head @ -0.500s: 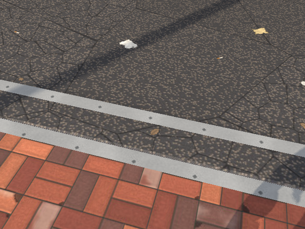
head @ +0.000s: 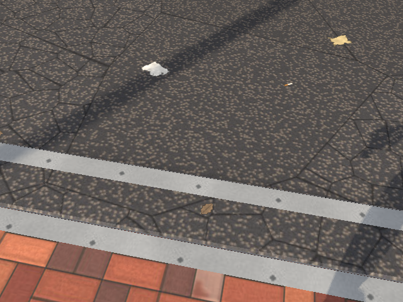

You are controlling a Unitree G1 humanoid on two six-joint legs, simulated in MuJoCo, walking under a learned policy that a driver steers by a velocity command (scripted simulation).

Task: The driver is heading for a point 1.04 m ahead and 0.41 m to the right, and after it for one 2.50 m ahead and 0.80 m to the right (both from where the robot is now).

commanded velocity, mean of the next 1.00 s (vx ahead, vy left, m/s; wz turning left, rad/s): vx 0.99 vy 0.00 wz -0.51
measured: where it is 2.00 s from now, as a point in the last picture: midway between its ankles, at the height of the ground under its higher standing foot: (319, 92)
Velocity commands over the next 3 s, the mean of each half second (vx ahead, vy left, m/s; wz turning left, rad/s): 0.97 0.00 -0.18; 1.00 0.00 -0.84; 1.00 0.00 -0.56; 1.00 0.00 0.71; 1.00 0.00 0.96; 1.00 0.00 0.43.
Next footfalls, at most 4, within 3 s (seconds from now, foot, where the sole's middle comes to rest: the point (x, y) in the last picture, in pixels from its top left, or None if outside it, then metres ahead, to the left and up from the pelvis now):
0.16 right None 0.35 -0.09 -0.77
0.62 left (172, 223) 0.80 0.07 -0.78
1.10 right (249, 166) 1.09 -0.27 -0.81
1.52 left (287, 102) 1.50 -0.52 -0.81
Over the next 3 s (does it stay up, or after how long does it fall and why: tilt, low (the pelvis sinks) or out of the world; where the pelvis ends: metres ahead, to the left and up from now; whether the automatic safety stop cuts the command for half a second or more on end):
stays up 2.52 -0.87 -0.04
